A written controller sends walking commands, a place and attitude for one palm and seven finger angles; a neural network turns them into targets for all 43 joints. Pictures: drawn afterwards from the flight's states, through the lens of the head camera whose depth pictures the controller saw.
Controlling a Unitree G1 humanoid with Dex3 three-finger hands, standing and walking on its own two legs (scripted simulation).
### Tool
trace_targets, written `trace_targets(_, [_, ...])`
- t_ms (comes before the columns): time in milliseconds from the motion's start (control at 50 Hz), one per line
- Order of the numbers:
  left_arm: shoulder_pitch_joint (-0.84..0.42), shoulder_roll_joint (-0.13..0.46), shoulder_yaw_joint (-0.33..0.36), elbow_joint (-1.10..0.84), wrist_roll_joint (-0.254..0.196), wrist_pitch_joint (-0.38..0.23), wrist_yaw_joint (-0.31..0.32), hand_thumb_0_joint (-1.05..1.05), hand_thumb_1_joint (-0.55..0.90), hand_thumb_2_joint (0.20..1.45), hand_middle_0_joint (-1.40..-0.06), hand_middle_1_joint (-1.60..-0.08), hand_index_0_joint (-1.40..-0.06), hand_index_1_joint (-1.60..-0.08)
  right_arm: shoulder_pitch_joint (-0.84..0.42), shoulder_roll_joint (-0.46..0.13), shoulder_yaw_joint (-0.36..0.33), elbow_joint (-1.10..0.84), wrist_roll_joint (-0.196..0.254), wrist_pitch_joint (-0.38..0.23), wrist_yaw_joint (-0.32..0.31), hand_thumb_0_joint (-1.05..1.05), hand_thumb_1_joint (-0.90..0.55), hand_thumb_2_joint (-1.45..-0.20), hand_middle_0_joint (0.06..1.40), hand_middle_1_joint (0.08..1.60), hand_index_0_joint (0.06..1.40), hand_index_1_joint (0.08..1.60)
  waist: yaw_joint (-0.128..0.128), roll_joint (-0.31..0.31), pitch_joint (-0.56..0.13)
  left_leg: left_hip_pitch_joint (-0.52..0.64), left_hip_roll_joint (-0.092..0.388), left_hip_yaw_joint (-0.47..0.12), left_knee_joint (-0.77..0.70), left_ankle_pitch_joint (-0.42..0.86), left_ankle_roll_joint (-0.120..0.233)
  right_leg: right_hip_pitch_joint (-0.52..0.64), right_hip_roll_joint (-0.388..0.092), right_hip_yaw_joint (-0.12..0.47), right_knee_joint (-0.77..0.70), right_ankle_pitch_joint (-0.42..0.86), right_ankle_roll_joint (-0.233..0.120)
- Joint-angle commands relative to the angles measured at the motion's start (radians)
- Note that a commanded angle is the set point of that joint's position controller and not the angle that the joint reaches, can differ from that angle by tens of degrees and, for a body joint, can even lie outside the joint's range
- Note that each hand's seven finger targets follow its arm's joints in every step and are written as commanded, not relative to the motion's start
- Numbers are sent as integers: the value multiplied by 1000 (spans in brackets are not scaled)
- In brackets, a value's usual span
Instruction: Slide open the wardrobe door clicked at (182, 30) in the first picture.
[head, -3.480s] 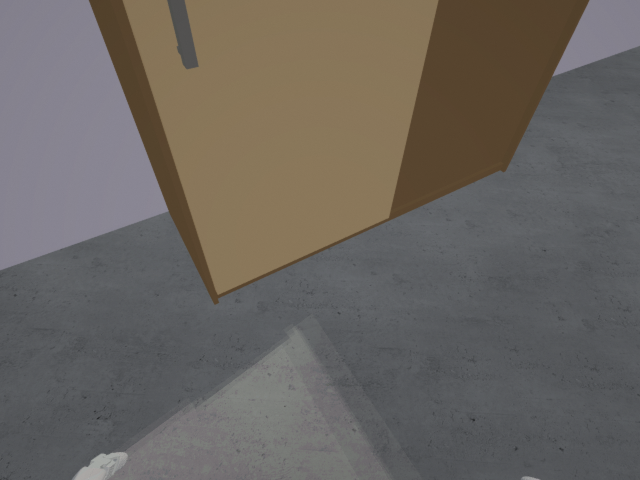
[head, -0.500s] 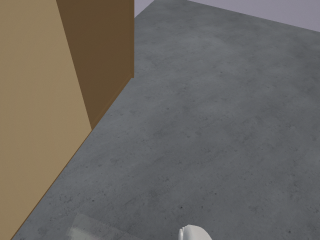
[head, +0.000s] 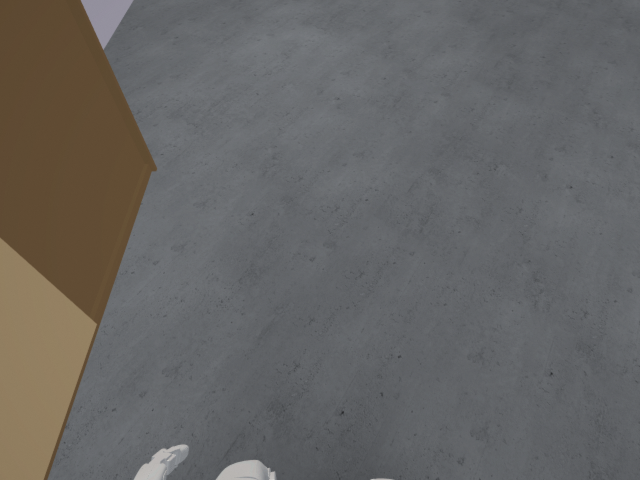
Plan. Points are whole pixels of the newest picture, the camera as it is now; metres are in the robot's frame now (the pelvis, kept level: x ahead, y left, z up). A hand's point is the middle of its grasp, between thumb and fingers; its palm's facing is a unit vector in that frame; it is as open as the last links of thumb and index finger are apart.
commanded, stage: walk to a spot facing it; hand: left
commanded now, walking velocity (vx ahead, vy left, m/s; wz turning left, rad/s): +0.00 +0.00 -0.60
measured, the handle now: out of the picture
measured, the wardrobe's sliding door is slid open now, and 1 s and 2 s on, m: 0.00 0.00 0.00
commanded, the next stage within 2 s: none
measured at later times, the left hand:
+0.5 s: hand (142, 451) +0.17 +0.27 -0.16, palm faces -0.20 -0.96 -0.21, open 7.4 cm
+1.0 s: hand (253, 388) +0.25 +0.11 -0.12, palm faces -0.55 -0.78 -0.29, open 7.4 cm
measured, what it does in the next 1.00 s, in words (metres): steps on the spot, turning right: left foot, then right foot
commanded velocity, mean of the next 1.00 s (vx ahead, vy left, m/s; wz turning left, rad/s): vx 0.00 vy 0.00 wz -0.60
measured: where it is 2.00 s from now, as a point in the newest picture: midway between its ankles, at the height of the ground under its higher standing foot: outside the picture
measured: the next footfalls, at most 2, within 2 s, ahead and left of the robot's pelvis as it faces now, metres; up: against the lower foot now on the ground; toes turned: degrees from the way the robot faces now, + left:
left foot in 0.32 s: +0.14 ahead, +0.17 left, +0.00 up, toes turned -8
right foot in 0.78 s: +0.03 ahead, -0.07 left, +0.00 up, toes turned -36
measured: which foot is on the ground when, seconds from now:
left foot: up 0.00-0.30, down 0.32-0.78, up 0.80-1.00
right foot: down 0.00-0.34, up 0.36-0.76, down 0.78-1.00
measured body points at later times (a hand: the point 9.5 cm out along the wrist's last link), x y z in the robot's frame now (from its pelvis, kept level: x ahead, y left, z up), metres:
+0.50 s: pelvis +0.06 +0.07 +0.02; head +0.11 +0.09 +0.46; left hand +0.18 +0.32 -0.14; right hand +0.11 -0.19 -0.10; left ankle +0.10 +0.17 -0.72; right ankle -0.03 -0.05 -0.62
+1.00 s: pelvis +0.04 +0.02 +0.02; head +0.05 -0.03 +0.46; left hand +0.28 +0.15 -0.10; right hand -0.08 -0.22 -0.15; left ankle +0.13 +0.17 -0.64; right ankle +0.00 -0.05 -0.72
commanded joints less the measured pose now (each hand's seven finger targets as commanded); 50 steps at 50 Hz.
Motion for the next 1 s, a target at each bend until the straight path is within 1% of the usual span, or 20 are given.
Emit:
trace_targets(0, [41, 194, 52, -46, 1, -7, 30, 0, 900, 900, -200, -300, -200, -300, -43, -104, -35, -124, -12, -17, -13, 0, -900, -900, 200, 300, 200, 300, -11, -36, -98, -138, 31, -132, -59, 105, -32, 74, -270, 275, -276, 718, -109])
trace_targets(40, [40, 200, 52, -48, 6, -8, 22, 0, 900, 900, -200, -300, -200, -300, -26, -99, -34, -119, -11, -9, -12, 0, -900, -900, 200, 300, 200, 300, -25, -92, -92, -105, 16, -118, -137, 148, -43, 6, -225, 248, -280, 668, -94])
trace_targets(200, [114, 234, 75, -55, 13, 10, 8, 0, 900, 900, -200, -300, -200, -300, -200, -127, -29, -203, -2, -36, -14, 0, -900, -900, 200, 300, 200, 300, 43, -186, -166, -42, -62, -95, -472, 152, -36, 116, -184, 384, -173, 722, -85])
trace_targets(260, [87, 243, 78, -71, 8, 20, 11, 0, 900, 900, -200, -300, -200, -300, -162, -156, -33, -206, 4, -46, -22, 0, -900, -900, 200, 300, 200, 300, 16, -191, -215, 85, -84, -96, -705, 229, -20, 127, -169, 422, -83, 753, -43])
trace_targets(280, [70, 228, 73, -77, 1, 24, 12, 0, 900, 900, -200, -300, -200, -300, -104, -182, -38, -188, 3, -52, -26, 0, -900, -900, 200, 300, 200, 300, -16, -142, -247, 235, -48, -112, -846, 371, -4, 56, -131, 391, -15, 661, 0])
trace_targets(300, [96, 168, 62, -96, -9, 26, 9, 0, 900, 900, -200, -300, -200, -300, -63, -262, -53, -185, -7, -60, -27, 0, -900, -900, 200, 300, 200, 300, -23, 83, -287, 411, 159, -301, -913, 577, 55, -126, -18, 304, 129, 297, 61])
trace_targets(320, [146, 135, 55, -101, -6, 23, 2, 0, 900, 900, -200, -300, -200, -300, -39, -328, -62, -189, -8, -57, -23, 0, -900, -900, 200, 300, 200, 300, -9, 299, -298, 478, 393, -461, -871, 947, 160, -278, 30, 165, 375, -281, 123])
trace_targets(340, [169, 174, 62, -82, 6, 28, 5, 0, 900, 900, -200, -300, -200, -300, -55, -305, -52, -205, -12, -47, -19, 0, -900, -900, 200, 300, 200, 300, -7, 198, -264, 357, 402, -414, -862, 901, 210, -237, -14, 182, 537, -296, 129])
trace_targets(360, [159, 178, 71, -61, 13, 38, 4, 0, 900, 900, -200, -300, -200, -300, -118, -244, -39, -205, -17, -52, -25, 0, -900, -900, 200, 300, 200, 300, 18, 253, -209, 270, 329, -343, -902, 844, 176, -251, -26, 193, 589, -219, 145])
trace_targets(440, [136, 156, 65, -65, 9, 51, -30, 0, 900, 900, -200, -300, -200, -300, -156, -215, -27, -217, -18, -59, -23, 0, -900, -900, 200, 300, 200, 300, 34, 182, -145, 241, 208, -146, -904, 737, 150, -266, -58, 118, 631, -79, 160])
trace_targets(620, [0, 105, 43, -107, 6, 59, -43, 0, 900, 900, -200, -300, -200, -300, -31, -246, -61, -153, -21, -52, -11, 0, -900, -900, 200, 300, 200, 300, -31, 201, -135, 292, 263, -40, -897, 652, 181, -180, -96, 8, 247, -97, 158])
trace_targets(680, [10, 102, 39, -105, 6, 47, -39, 0, 900, 900, -200, -300, -200, -300, -37, -268, -73, -138, -23, -49, -5, 0, -900, -900, 200, 300, 200, 300, -26, 235, -153, 298, 285, -4, -838, 686, 168, -113, -78, -19, 109, -90, 134])
trace_targets(720, [56, 122, 43, -91, 6, 35, -35, 0, 900, 900, -200, -300, -200, -300, -36, -263, -75, -135, -19, -46, -1, 0, -900, -900, 200, 300, 200, 300, 6, 198, -181, 246, 269, 44, -732, 668, 111, 31, -63, -25, -78, 47, 110])
trace_targets(740, [114, 163, 51, -74, 9, 22, -30, 0, 900, 900, -200, -300, -200, -300, -26, -251, -70, -138, -13, -44, 3, 0, -900, -900, 200, 300, 200, 300, 39, 103, -219, 164, 236, 90, -589, 598, 54, 183, -88, 5, -213, 191, 90])
trace_targets(760, [181, 286, 70, -55, 20, 6, -15, 0, 900, 900, -200, -300, -200, -300, -22, -179, -50, -166, -6, -38, 9, 0, -900, -900, 200, 300, 200, 300, 77, -241, -244, -107, 119, 120, -370, 157, -10, 377, -319, 323, -302, 468, 5])
trace_targets(780, [218, 359, 85, -43, 6, 12, 1, 0, 900, 900, -200, -300, -200, -300, -91, -153, -36, -212, -10, -28, 3, 0, -900, -900, 200, 300, 200, 300, 101, -325, -241, -242, 27, 16, -179, -147, -35, 350, -466, 495, -271, 812, -96])
trace_targets(800, [216, 336, 82, -42, 0, 17, 10, 0, 900, 900, -200, -300, -200, -300, -96, -171, -39, -211, -6, -18, -8, 0, -900, -900, 200, 300, 200, 300, 94, -212, -233, -233, 47, -90, -91, -100, -21, 294, -466, 426, -257, 780, -135])
trace_targets(820, [158, 295, 81, -52, 0, 16, 17, 0, 900, 900, -200, -300, -200, -300, -105, -161, -36, -192, -9, -15, -11, 0, -900, -900, 200, 300, 200, 300, 73, -243, -191, -266, 55, -122, -83, -33, -20, 263, -385, 383, -272, 697, -105])
trace_targets(900, [38, 218, 53, -76, -5, 8, 11, 0, 900, 900, -200, -300, -200, -300, -70, -175, -46, -139, -16, -7, -7, 0, -900, -900, 200, 300, 200, 300, 9, -131, -154, -199, 39, -126, -106, 163, -46, 181, -260, 270, -270, 660, -60])
trace_targets(980, [66, 225, 52, -66, -4, 5, 7, 0, 900, 900, -200, -300, -200, -300, -91, -174, -45, -140, -17, -3, -10, 0, -900, -900, 200, 300, 200, 300, 21, -142, -148, -193, 13, -129, -159, 181, -59, 168, -243, 314, -287, 595, -72])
